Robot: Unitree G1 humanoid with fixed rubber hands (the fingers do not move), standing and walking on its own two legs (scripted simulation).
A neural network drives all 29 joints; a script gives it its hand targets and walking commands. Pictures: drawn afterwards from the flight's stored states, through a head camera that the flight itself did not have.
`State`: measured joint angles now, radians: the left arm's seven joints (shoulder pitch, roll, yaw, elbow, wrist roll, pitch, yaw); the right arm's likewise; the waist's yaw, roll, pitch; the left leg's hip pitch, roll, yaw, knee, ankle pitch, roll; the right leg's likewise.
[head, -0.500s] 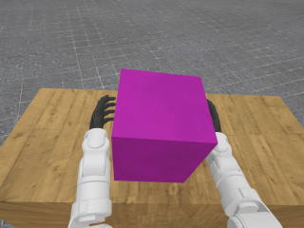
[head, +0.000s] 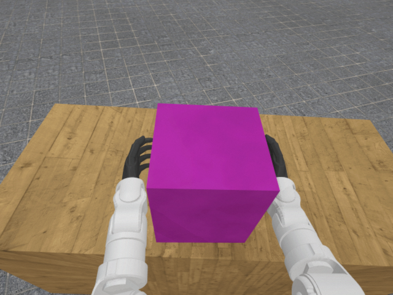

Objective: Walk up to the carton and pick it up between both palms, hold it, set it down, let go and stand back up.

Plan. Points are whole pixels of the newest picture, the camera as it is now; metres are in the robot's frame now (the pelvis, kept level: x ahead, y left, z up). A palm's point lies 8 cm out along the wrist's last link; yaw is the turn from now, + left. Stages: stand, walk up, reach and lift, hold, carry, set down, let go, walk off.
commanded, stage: set down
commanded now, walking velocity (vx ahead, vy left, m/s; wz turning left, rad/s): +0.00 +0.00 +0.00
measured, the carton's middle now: (204, 178) +0.36 +0.02 +0.03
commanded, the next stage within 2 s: none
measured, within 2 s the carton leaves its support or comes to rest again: rests again in 1.64 s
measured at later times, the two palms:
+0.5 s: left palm (140, 184) +0.36 +0.17 +0.00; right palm (269, 177) +0.38 -0.13 +0.02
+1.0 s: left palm (140, 197) +0.34 +0.17 -0.03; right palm (263, 186) +0.38 -0.13 -0.02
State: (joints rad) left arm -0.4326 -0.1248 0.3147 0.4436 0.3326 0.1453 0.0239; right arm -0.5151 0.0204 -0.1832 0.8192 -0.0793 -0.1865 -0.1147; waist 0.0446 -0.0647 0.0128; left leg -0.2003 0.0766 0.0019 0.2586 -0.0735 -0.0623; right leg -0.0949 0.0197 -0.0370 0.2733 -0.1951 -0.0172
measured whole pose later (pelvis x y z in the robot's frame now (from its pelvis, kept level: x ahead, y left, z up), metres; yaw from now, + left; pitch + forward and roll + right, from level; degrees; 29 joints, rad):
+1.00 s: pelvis +0.01 +0.01 -0.01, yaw -1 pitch +19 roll -1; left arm -0.45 -0.09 0.35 0.92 0.21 -0.39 0.13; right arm -0.60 -0.01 -0.26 1.12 -0.23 -0.51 -0.10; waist 0.05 0.02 -0.14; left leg -0.57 0.09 0.01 0.29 -0.05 -0.06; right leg -0.45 0.03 -0.03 0.25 -0.14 -0.01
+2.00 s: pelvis +0.00 +0.01 -0.03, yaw -4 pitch +23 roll -1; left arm -0.55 -0.07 0.45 1.14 0.21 -0.63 0.14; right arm -0.73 -0.04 -0.29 1.32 -0.22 -0.60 -0.09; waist 0.07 0.00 -0.19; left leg -0.77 0.10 0.04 0.53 -0.16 -0.04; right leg -0.70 0.03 0.01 0.56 -0.27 -0.01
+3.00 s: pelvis -0.03 +0.01 -0.03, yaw -1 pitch +15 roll -2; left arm -0.54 0.16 0.09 0.86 -0.13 -0.15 0.11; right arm -0.70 -0.27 0.05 1.13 0.32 -0.21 0.03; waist 0.06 0.00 -0.22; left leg -0.68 0.09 -0.02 0.57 -0.16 -0.06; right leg -0.57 0.03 -0.04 0.58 -0.28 -0.02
